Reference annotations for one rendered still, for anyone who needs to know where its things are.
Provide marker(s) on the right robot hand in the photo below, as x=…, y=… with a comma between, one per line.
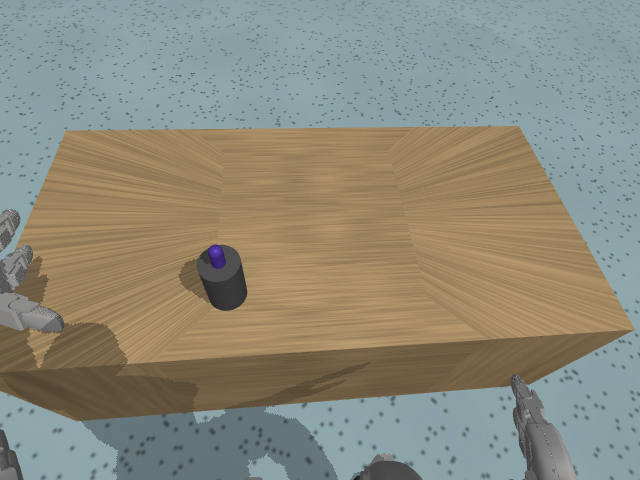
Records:
x=541, y=444

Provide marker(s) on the left robot hand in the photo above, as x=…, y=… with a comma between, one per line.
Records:
x=17, y=311

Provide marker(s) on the left robot arm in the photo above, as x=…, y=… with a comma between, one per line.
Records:
x=9, y=466

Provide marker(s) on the bottle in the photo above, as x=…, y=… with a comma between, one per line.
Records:
x=221, y=272

